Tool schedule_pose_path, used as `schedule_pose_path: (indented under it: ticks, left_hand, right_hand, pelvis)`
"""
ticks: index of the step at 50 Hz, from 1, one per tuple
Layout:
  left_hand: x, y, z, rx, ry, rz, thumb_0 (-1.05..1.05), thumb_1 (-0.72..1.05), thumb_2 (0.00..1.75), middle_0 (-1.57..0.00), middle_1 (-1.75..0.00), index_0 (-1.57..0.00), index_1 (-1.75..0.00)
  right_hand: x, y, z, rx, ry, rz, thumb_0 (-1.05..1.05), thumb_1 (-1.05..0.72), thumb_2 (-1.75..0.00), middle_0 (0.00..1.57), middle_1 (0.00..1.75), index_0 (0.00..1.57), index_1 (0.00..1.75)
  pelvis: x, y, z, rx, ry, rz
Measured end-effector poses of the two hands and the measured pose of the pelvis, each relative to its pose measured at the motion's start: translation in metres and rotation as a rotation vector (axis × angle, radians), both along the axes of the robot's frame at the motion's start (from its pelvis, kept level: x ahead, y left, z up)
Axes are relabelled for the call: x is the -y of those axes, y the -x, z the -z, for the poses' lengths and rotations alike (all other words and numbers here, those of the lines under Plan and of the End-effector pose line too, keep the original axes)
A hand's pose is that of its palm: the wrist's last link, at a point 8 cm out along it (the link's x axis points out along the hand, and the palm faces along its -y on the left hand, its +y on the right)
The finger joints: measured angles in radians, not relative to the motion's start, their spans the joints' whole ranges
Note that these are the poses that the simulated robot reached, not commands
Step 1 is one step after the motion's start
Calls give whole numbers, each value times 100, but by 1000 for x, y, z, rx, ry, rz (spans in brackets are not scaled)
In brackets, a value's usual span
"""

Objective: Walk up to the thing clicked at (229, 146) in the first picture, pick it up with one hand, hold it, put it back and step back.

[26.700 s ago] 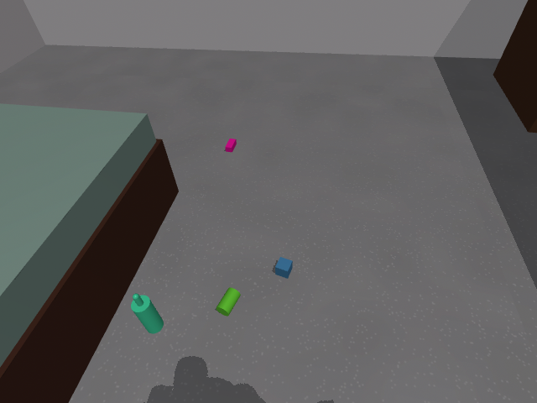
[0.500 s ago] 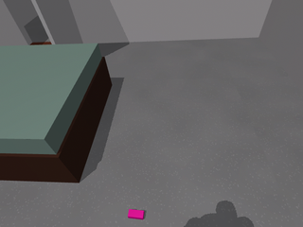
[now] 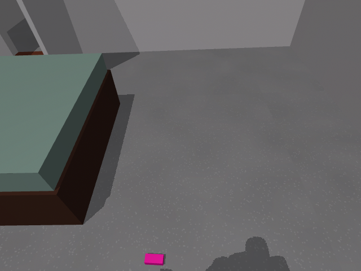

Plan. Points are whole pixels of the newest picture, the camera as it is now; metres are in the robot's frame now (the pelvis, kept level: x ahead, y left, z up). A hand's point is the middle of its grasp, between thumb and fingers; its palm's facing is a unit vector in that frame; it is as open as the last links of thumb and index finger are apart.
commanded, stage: walk up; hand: left
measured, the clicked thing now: (154, 259) +0.38 +0.18 -0.76
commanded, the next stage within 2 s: stand in 0.38 s
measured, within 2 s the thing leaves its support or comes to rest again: neither
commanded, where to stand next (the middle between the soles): +0.02 -0.02 m, yaw +0 degrees
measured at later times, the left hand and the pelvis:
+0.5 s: hand out of the picture +0.08 +0.25 -0.16, palm faces -0.01 -0.94 -0.34, open 7.4 cm; pelvis +0.01 +0.00 +0.00, yaw +0 degrees
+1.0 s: hand out of the picture +0.07 +0.26 -0.16, palm faces -0.01 -0.94 -0.34, open 7.4 cm; pelvis +0.00 +0.00 +0.00, yaw +1 degrees
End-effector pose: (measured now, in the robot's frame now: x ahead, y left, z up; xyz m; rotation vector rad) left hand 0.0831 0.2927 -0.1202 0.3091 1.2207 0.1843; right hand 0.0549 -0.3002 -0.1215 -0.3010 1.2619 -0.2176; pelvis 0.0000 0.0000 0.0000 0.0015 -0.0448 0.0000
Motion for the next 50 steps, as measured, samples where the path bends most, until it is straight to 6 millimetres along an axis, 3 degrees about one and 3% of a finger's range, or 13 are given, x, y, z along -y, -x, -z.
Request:
schedule_pose_path:
  ticks: [29, 50]
  left_hand:
    - [-6, 8, -1, -13, -13, -18, 0, 90, 90, -20, -30, -21, -30]
    - [-11, 20, -1, -18, -14, -24, 0, 90, 90, -20, -30, -21, -30]
  right_hand:
    - [-6, -31, -4, 46, -3, -34, 1, -90, -90, 20, 30, 21, 30]
    - [-8, -18, -3, 27, -3, -40, 1, -90, -90, 20, 30, 21, 30]
  pelvis:
    - [-2, -5, -1, -3, 0, -7]
    - [-4, 0, -1, -1, 2, -14]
